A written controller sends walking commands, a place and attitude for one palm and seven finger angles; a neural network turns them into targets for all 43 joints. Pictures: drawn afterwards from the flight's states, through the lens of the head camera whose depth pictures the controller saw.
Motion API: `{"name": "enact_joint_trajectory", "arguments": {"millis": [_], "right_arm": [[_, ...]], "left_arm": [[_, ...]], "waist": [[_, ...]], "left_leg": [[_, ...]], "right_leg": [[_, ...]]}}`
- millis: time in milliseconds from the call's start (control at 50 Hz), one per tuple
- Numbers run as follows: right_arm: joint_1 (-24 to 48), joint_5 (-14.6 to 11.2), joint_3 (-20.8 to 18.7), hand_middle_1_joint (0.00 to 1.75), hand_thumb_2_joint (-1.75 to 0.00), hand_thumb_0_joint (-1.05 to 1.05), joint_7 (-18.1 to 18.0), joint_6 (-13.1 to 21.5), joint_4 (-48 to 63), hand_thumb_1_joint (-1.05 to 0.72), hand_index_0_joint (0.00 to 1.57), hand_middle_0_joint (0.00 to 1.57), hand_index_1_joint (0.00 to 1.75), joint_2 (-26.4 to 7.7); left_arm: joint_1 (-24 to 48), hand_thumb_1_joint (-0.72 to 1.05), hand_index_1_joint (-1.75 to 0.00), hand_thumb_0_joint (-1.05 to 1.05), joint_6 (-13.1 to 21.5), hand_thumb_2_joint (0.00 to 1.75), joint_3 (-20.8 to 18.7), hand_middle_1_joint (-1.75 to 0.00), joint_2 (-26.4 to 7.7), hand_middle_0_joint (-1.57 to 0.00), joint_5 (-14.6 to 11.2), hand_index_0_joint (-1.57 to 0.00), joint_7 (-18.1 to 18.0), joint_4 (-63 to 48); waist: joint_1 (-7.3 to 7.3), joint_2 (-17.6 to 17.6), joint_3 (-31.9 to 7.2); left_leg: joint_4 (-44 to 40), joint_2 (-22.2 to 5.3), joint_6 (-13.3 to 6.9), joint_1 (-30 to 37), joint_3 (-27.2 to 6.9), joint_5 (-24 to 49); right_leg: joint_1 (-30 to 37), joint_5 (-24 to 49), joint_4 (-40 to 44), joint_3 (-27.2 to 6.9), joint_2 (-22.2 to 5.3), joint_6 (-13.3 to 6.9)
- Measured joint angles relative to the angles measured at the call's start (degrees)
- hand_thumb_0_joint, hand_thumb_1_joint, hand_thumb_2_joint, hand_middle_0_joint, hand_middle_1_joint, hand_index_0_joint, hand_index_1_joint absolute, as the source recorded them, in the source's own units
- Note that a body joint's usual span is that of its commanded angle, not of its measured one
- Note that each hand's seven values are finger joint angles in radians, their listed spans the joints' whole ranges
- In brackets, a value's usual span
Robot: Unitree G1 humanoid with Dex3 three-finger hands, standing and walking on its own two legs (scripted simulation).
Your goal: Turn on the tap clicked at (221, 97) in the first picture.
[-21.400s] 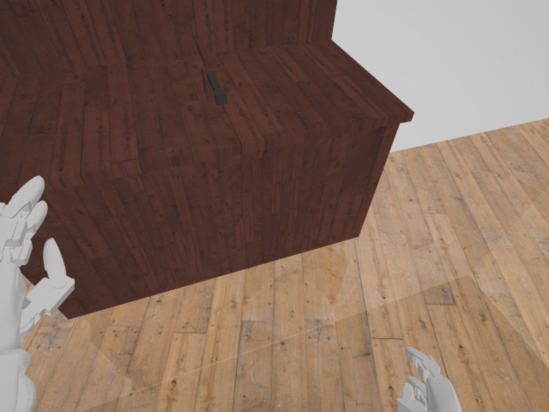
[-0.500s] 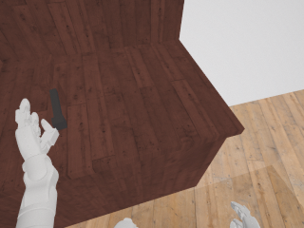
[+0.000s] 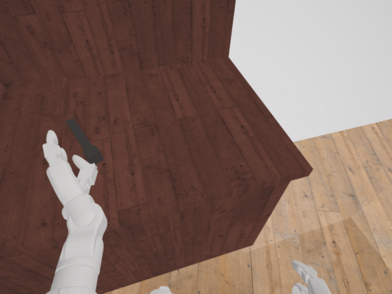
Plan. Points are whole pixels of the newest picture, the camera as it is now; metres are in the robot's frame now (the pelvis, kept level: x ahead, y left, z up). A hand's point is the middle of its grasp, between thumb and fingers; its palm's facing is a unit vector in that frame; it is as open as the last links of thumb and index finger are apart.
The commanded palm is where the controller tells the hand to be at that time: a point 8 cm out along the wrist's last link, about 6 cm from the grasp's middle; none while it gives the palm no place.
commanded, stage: push the lever round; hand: left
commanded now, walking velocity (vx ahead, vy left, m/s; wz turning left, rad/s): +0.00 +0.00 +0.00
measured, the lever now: (93, 155) +0.37 +0.24 +0.08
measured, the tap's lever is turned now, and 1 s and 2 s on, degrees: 22 52 79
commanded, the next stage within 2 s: lift the hand up off the lever in 1.76 s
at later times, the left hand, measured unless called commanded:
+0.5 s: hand (112, 156) +0.37 +0.20 +0.08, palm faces +0.72 -0.69 -0.06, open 7.7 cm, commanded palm +0.33 +0.21 +0.07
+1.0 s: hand (126, 144) +0.41 +0.18 +0.07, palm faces +0.79 -0.61 -0.07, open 7.6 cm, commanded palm +0.36 +0.19 +0.07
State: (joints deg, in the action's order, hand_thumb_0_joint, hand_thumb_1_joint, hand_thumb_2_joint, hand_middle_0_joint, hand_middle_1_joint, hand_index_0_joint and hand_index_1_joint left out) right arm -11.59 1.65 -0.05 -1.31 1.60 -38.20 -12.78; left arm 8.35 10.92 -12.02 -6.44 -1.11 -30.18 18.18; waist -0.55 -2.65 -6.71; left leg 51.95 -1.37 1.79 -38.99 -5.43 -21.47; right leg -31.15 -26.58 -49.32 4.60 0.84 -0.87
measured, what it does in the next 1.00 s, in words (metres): stands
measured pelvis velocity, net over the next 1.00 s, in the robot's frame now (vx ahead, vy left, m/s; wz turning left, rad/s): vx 0.00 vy -0.01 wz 0.00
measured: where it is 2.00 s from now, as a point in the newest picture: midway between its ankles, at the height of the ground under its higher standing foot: outside the picture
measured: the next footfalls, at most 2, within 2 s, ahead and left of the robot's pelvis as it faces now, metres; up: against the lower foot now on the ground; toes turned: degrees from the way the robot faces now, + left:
none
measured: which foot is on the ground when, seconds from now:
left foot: down 0.00-1.00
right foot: down 0.00-1.00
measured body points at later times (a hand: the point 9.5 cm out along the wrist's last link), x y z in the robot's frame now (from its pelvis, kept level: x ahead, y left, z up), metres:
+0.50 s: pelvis +0.00 -0.01 +0.00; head +0.02 +0.00 +0.45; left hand +0.33 +0.24 +0.08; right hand +0.15 -0.24 -0.11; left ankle +0.05 +0.13 -0.69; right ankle -0.02 -0.11 -0.69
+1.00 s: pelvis +0.00 -0.01 +0.00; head +0.03 -0.01 +0.45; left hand +0.36 +0.21 +0.08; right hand +0.12 -0.26 -0.12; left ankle +0.05 +0.13 -0.69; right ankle -0.02 -0.11 -0.69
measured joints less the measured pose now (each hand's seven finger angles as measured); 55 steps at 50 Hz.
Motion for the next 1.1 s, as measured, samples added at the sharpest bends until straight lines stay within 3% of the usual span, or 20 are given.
{"name": "enact_joint_trajectory", "arguments": {"millis": [360, 1100], "right_arm": [[1.3, 1.1, -0.5, 0.3, -0.9, 0.01, 0.5, -2.2, -1.2, -0.9, 0.2, 0.2, 0.3, 1.0], [-0.1, 3.9, -2.4, 0.3, -0.9, 0.01, 3.3, -3.5, -4.9, -0.9, 0.2, 0.2, 0.3, 1.5]], "left_arm": [[6.1, 0.94, -0.15, 0.0, -2.6, 0.91, 1.6, -0.15, 3.4, -0.16, 3.1, -0.15, -8.3, 4.6], [22.5, 0.94, -0.15, -0.01, -3.2, 0.93, -3.9, -0.15, 6.4, -0.16, 7.3, -0.15, -20.9, 21.2]], "waist": [[-0.4, 0.2, -0.6], [-2.34, 0.1, -2.3]], "left_leg": [[-0.5, -0.1, 0.3, -0.3, -0.3, 0.3], [0.3, -0.5, 1.2, -4.3, -0.9, 0.4]], "right_leg": [[-0.3, 0.1, 0.2, 0.3, 0.1, -0.3], [-4.7, -0.3, -1.3, 0.8, 0.6, -1.2]]}}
